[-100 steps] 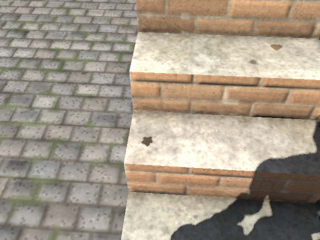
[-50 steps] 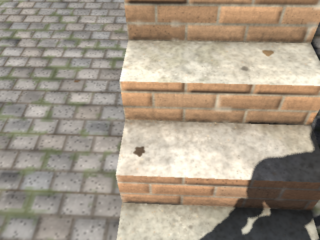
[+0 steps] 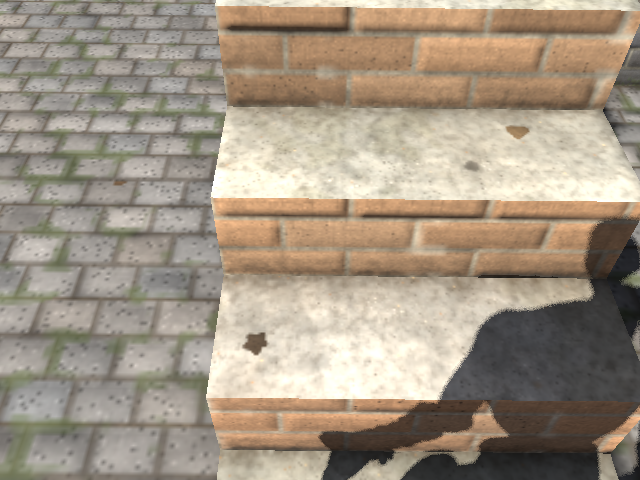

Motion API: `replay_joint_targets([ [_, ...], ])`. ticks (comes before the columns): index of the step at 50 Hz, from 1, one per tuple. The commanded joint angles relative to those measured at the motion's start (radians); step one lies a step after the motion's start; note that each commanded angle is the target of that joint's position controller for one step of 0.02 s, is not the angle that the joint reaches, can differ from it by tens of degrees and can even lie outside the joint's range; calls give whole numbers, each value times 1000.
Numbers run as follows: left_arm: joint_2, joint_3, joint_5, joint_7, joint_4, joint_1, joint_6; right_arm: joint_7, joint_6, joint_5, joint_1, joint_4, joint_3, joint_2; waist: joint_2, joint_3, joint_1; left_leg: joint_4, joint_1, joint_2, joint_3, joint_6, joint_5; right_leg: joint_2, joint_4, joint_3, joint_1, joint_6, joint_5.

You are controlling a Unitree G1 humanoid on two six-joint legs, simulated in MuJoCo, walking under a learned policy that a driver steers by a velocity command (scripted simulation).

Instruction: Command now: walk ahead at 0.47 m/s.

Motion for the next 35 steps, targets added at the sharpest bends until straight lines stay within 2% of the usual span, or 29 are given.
replay_joint_targets([
  [1, -2, -13, 5, 4, -27, 23, -4, -24, 5, -5, -101, -93, -18, -152, 142, 60, 73, -90, -249, 191, -13, 157, 511, -5, -215, -43, 190, 28, 68],
  [2, 28, -9, 11, 5, -37, -9, -2, -25, 3, -4, -89, -109, -12, -149, 138, 52, 59, -66, -315, 166, 16, 154, 607, 9, -336, -38, 327, 21, 148],
  [3, 45, 3, 17, 9, -35, 34, 5, -25, -1, -12, -80, -109, -12, -175, 201, 7, 99, -7, -292, 215, -23, 173, 905, 53, -324, -61, 417, -2, 105],
  [4, 83, 22, 15, 11, -33, 86, 8, -24, -6, -8, -96, -118, -11, -185, 196, -32, 140, 95, -219, 219, -23, 162, 1083, 53, -408, -34, 459, -26, 106],
  [6, 106, 55, 17, 14, 23, 305, 3, -22, -12, 14, -193, -150, -17, -197, 194, -86, 255, 353, -184, 179, -17, 122, 1068, 53, -741, -48, 643, -74, 351],
  [7, 116, 71, 23, 20, 71, 395, 6, -17, -20, 27, -228, -169, -11, -158, 126, -23, 291, 550, -247, 106, -4, 91, 929, 101, -979, -98, 706, -72, 472],
  [8, 141, 67, 38, 20, 133, 511, 13, -16, -36, -8, -287, -212, 9, -79, -130, 30, 299, 1019, -516, -9, -19, 37, 190, -26, -996, 71, 829, -96, 800],
  [9, 105, 27, 72, 13, 113, 452, 10, -9, -55, 18, -32, -159, 35, 85, -291, -66, 99, 1366, -577, -114, -209, 39, -221, -282, -983, 444, 765, -198, 1335],
  [10, 86, 21, 75, 2, 93, 417, 10, -1, -56, 29, 125, -89, 14, 40, -162, -80, 39, 1518, -593, -98, -288, 46, -206, -334, -985, 451, 695, -267, 1217],
  [11, 189, 58, 44, -2, 92, 365, 19, -7, -43, 66, 102, -149, -3, -28, -222, -41, 9, 1582, -756, -66, -161, 45, -235, -418, -1146, 570, 649, -377, 381],
  [12, 97, 32, 18, -11, 92, 268, 28, -19, -25, 77, -84, -202, -9, -62, -98, 106, 31, 1625, -902, 24, -111, 43, -223, -357, -1259, 577, 535, -324, -287],
  [13, 64, 17, 36, -15, 85, 190, 34, -32, 0, 76, -187, -244, -8, -52, -95, 198, 19, 1696, -989, 34, -88, 41, -197, -316, -1282, 541, 418, -262, -442],
  [15, 27, 3, 44, -10, 119, 216, 43, -21, 25, 30, -195, -267, 16, 16, -52, 212, -5, 1780, -1052, 43, -71, 44, -111, -222, -1243, 363, 321, -191, -359],
  [16, 8, -5, 52, -4, 136, 264, 47, -12, 24, 21, -202, -273, 26, 45, -24, 193, 7, 1821, -1094, 43, -70, 46, -60, -196, -1225, 291, 312, -180, -286],
  [18, -2, -18, 54, 7, 167, 384, 53, -19, 22, 37, -225, -301, 54, 110, -47, 155, 38, 2102, -1302, 30, -73, 46, -67, -221, -1214, 281, 397, -198, -240],
  [21, -16, -36, 60, 18, 158, 434, 56, -26, 10, 26, -331, -378, 87, 123, -42, 138, 52, 2166, -1526, 39, -102, 24, -13, -241, -1193, 249, 478, -187, -134],
  [22, 87, -18, 41, -5, 134, 327, 16, -28, 43, -49, -486, -483, 67, 62, 28, 188, -3, 2054, -1439, 18, 25, 27, -102, -179, -1229, 159, 330, -179, -214],
  [24, 68, -21, 20, 1, 143, 345, -13, -27, 68, -50, -559, -549, 73, 49, -19, 161, 10, 1752, -1321, 88, 113, 14, -59, -122, -1309, 110, 287, -179, -249],
  [25, 44, -24, 9, 24, 168, 395, -8, -24, 82, -45, -575, -588, 78, 57, -77, 157, 24, 1684, -1299, 125, 105, 13, -41, -134, -1368, 133, 324, -202, -227],
  [26, 42, -22, 12, 42, 183, 423, -2, -23, 90, -43, -554, -597, 79, 62, -108, 130, 28, 1661, -1337, 148, 97, 12, -39, -143, -1364, 145, 451, -214, -183],
  [27, 85, -5, 3, 69, 167, 458, 6, -15, 96, -44, -545, -607, 92, 80, -121, 73, 52, 1559, -1301, 165, 121, 22, -150, -192, -1445, 181, 575, -255, -51],
  [28, 91, 3, 11, 81, 164, 466, 15, -9, 96, -43, -555, -616, 97, 89, -97, 74, 62, 1436, -1287, 179, 115, 28, -218, -200, -1442, 156, 689, -253, 80],
  [29, 69, 9, 29, 83, 171, 504, 24, -10, 101, -45, -527, -602, 102, 117, -94, 16, 78, 1390, -1248, 176, 131, 52, -259, -207, -1423, 119, 811, -265, 220],
  [30, 43, 4, 31, 75, 146, 465, 32, -6, 103, -27, -489, -577, 105, 123, -67, -15, 79, 1234, -1093, 146, 221, 68, -298, -174, -1415, 41, 784, -267, 353],
  [31, 55, 3, 45, 60, 119, 433, 31, -10, 85, -12, -445, -564, 94, 112, -87, -30, 47, 1095, -870, 71, 294, 96, -419, -184, -1340, -2, 717, -271, 809],
  [32, 54, 2, 45, 49, 111, 462, 23, -14, 76, -16, -349, -521, 73, 83, -110, -136, 11, 1074, -706, -4, 324, 130, -425, -210, -1147, -23, 764, -271, 1378],
  [33, 103, 13, 31, 27, 100, 426, 7, -14, 57, -22, -152, -473, 51, 51, -183, -278, -85, 991, -479, -38, 250, 173, -302, -239, -899, -53, 771, -243, 1763],
  [34, 121, 26, 4, -3, 42, 342, -8, -22, 45, -17, -25, -430, 19, -15, -161, -330, -153, 824, -310, 86, -87, 230, -412, -144, -631, -70, 512, -182, 1649],
  [35, 110, 36, -1, -39, -32, 278, -29, -26, 58, -48, 89, -389, -34, -163, 83, -382, -208, 308, -194, 276, -683, 257, -790, 5, -272, -14, 303, -138, 1051],
])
